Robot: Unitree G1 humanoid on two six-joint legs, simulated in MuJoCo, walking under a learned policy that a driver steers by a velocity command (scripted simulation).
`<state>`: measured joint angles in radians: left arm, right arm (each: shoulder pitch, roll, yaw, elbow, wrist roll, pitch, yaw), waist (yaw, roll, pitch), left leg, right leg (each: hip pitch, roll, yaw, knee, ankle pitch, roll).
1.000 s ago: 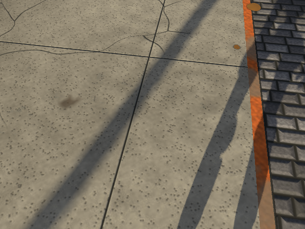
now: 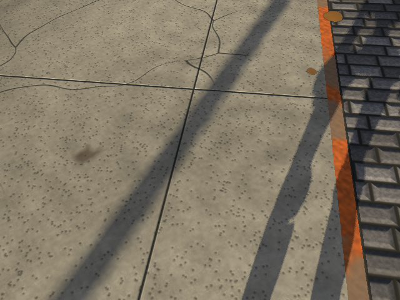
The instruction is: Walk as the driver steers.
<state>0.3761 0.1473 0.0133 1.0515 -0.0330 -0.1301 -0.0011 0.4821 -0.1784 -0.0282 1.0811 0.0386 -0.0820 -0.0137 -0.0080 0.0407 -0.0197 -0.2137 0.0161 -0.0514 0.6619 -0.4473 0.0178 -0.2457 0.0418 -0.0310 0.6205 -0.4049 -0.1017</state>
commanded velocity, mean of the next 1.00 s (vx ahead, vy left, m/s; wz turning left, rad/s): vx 0.47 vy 0.00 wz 0.00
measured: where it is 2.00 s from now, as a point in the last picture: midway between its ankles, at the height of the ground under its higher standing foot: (226, 161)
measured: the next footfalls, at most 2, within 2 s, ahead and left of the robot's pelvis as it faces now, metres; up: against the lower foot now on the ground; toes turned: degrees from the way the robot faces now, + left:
left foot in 0.40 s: +0.40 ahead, +0.09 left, +0.00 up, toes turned +1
right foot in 0.96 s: +0.69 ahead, -0.15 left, +0.00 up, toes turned -3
